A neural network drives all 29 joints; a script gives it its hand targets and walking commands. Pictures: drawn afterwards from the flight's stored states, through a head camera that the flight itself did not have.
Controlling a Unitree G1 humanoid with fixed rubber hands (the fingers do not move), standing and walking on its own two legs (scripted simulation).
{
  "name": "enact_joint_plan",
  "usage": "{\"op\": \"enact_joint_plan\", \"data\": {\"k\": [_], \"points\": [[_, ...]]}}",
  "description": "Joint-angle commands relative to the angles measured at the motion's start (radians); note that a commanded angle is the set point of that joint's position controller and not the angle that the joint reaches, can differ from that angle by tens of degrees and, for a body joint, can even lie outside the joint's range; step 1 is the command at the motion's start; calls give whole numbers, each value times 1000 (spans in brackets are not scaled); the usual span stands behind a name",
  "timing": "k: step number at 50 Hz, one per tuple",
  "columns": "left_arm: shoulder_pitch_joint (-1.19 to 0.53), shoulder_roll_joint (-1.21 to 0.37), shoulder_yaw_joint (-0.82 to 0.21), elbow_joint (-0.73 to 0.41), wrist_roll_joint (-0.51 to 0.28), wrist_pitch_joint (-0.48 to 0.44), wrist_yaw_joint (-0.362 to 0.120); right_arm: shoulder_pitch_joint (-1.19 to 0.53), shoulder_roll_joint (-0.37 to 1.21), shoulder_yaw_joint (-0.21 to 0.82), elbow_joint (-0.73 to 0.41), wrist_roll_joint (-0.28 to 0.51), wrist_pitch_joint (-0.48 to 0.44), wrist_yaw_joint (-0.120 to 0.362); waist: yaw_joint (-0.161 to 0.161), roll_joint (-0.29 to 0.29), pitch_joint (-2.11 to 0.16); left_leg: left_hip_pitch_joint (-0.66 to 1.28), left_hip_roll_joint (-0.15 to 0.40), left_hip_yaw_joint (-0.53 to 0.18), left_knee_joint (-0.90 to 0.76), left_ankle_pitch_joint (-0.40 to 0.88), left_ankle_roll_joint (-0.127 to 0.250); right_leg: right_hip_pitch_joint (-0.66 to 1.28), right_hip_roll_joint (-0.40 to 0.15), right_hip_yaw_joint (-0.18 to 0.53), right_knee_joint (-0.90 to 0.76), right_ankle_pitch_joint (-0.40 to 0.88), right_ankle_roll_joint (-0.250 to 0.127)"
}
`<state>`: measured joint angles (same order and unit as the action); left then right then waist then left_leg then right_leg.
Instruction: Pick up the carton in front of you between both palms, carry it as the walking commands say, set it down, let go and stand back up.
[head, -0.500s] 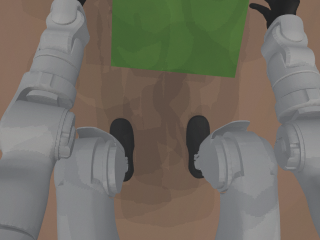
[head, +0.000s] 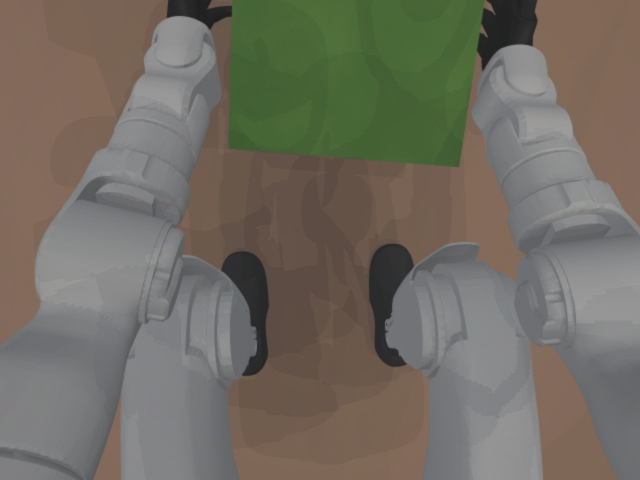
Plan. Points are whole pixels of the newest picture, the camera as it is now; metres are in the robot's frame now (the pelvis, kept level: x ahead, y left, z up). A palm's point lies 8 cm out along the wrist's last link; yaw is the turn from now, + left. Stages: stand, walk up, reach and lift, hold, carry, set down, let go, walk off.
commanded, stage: reach and lift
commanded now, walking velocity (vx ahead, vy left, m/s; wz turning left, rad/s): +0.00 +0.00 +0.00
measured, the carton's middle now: (342, 68) +0.51 -0.03 -0.25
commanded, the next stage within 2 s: none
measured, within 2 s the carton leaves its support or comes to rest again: leaves its support in 0.26 s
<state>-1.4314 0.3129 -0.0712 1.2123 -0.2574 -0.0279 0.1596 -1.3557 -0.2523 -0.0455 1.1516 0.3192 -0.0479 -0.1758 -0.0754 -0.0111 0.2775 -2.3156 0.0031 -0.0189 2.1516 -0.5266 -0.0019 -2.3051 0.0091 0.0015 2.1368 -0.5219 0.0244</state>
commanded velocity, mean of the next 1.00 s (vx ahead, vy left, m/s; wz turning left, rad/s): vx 0.00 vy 0.00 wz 0.00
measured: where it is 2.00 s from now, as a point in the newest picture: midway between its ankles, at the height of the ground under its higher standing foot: (321, 329)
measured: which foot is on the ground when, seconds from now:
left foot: down 0.00-1.00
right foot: down 0.00-1.00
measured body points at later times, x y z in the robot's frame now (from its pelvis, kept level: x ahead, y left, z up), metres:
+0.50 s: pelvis +0.00 +0.00 +0.02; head +0.28 +0.01 +0.37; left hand +0.53 +0.13 -0.07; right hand +0.50 -0.17 -0.07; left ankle +0.12 +0.12 -0.34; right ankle +0.12 -0.12 -0.34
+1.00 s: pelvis +0.02 +0.00 +0.15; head +0.24 +0.00 +0.54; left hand +0.50 +0.13 +0.09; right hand +0.47 -0.17 +0.09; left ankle +0.12 +0.12 -0.34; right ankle +0.12 -0.12 -0.34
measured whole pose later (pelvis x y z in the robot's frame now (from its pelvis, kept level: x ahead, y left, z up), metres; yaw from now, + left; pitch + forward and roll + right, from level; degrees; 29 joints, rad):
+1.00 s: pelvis +0.02 +0.00 +0.15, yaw -1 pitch +41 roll +0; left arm -0.88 -0.03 0.37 0.67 0.17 0.33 0.09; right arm -0.81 0.04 -0.44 0.58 -0.14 0.35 -0.04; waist -0.03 0.02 -0.23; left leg -1.89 -0.07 -0.04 1.69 -0.52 -0.02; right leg -1.89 0.05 0.05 1.68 -0.50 0.04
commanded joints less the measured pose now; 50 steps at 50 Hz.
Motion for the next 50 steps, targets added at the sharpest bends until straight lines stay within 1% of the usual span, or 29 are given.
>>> {"op": "enact_joint_plan", "data": {"k": [1,4,7,10,13,14,15,16,18,19,21,24,26,27,28,29,30,31,32,33,35,37,39,42,44,47,50], "points": [[-450,-555,-115,-115,44,5,-129,-391,541,105,-81,-45,2,140,-12,100,-1083,607,-94,1,-143,202,-1,468,75,-37,-152,223,12],[-472,-759,-101,-114,79,31,-186,-528,711,124,-150,-78,35,205,2,99,-1078,589,-115,25,-127,192,2,483,89,-47,-134,206,12],[-492,-875,-111,-170,71,47,-207,-570,815,142,-205,-82,59,237,-1,93,-1151,625,-129,41,-122,218,5,517,104,-65,-125,223,12],[-517,-982,-158,-289,34,59,-207,-587,915,197,-316,-53,74,244,-7,87,-1376,739,-139,51,-105,323,4,628,115,-80,-112,328,8],[-545,-1083,-223,-468,-13,83,-200,-586,1008,257,-473,-12,102,238,-16,87,-1663,866,-152,67,-100,414,-2,779,128,-96,-114,439,5],[-548,-1106,-234,-521,-14,94,-201,-572,1034,264,-514,-11,118,238,-15,91,-1715,884,-157,72,-107,424,-4,810,134,-99,-123,452,5],[-556,-1125,-240,-571,-8,107,-203,-556,1058,263,-549,-18,137,240,-15,98,-1738,882,-163,77,-122,407,-7,831,141,-103,-137,442,3],[-528,-1152,-235,-588,4,123,-207,-551,1076,264,-588,-31,155,244,-12,103,-1741,879,-168,80,-138,388,-7,829,148,-107,-151,422,4],[-450,-1204,-203,-574,39,167,-221,-553,1091,257,-659,-74,190,254,-8,97,-1697,843,-177,82,-175,335,-3,813,153,-111,-185,367,2],[-407,-1225,-179,-552,65,190,-231,-543,1097,252,-664,-101,208,263,-8,91,-1640,812,-180,81,-195,299,-2,788,154,-109,-206,331,1],[-335,-1259,-118,-479,124,229,-256,-496,1122,215,-615,-166,247,284,-10,74,-1461,714,-180,81,-241,187,2,704,153,-107,-256,219,-4],[-253,-1275,12,-348,237,269,-286,-389,1153,88,-473,-291,302,317,-17,55,-1220,584,-176,75,-324,17,11,595,153,-93,-348,43,-15],[-250,-1277,77,-326,299,283,-298,-346,1177,20,-413,-358,325,335,-15,50,-1182,571,-175,74,-361,-9,14,580,152,-85,-389,4,-17],[-261,-1283,90,-327,318,287,-302,-339,1188,3,-396,-378,333,342,-13,51,-1197,575,-175,76,-377,-9,13,595,152,-81,-405,5,-17],[-273,-1280,106,-323,333,292,-304,-327,1191,-21,-370,-397,339,347,-18,54,-1210,584,-176,73,-397,-23,13,600,152,-78,-419,-10,-18],[-273,-1289,104,-332,341,295,-305,-314,1191,-33,-364,-412,342,352,-17,68,-1230,604,-178,72,-420,-4,8,619,152,-79,-429,17,-18],[-278,-1298,102,-343,342,296,-303,-303,1208,-37,-359,-415,344,356,-23,74,-1260,637,-180,69,-437,0,6,629,154,-81,-439,27,-18],[-277,-1317,89,-358,343,300,-304,-304,1206,-34,-382,-421,345,360,-26,92,-1289,664,-182,67,-457,18,1,651,154,-83,-449,52,-19],[-272,-1323,90,-359,344,303,-302,-297,1224,-30,-378,-416,349,363,-24,96,-1315,698,-183,66,-473,20,-2,658,156,-84,-461,54,-19],[-258,-1333,86,-365,349,309,-304,-303,1223,-21,-398,-414,351,368,-15,106,-1332,718,-184,66,-489,34,-4,672,156,-84,-473,66,-19],[-215,-1351,80,-373,354,318,-302,-295,1252,19,-431,-392,358,376,8,98,-1376,776,-186,67,-519,71,-4,707,157,-85,-497,99,-14],[-177,-1362,68,-387,358,326,-302,-281,1273,59,-458,-371,369,383,28,75,-1413,816,-186,68,-543,100,-1,750,157,-81,-523,122,-6],[-151,-1379,41,-412,352,334,-304,-256,1290,97,-481,-354,380,388,36,51,-1444,853,-186,67,-564,126,1,800,157,-78,-549,148,2],[-118,-1410,-16,-466,327,344,-310,-212,1315,155,-520,-331,392,387,35,27,-1482,910,-186,63,-597,161,-1,884,159,-73,-585,191,10],[-93,-1431,-57,-499,304,349,-314,-183,1327,191,-549,-316,396,382,30,22,-1497,950,-187,58,-619,184,-4,939,160,-68,-608,217,12],[-48,-1455,-111,-537,273,353,-322,-126,1334,231,-579,-306,398,373,17,26,-1488,1004,-189,50,-659,204,-11,1009,160,-59,-649,241,9],[3,-1469,-140,-544,260,358,-330,-56,1341,246,-571,-315,400,368,5,38,-1428,1039,-190,42,-709,198,-17,1058,160,-49,-698,237,2]]}}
